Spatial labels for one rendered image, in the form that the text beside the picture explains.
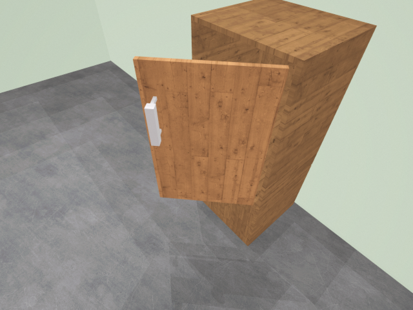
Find cupboard door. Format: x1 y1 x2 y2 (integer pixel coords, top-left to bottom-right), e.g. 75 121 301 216
133 56 289 205

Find handle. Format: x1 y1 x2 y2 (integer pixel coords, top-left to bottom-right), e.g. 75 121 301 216
145 96 162 146

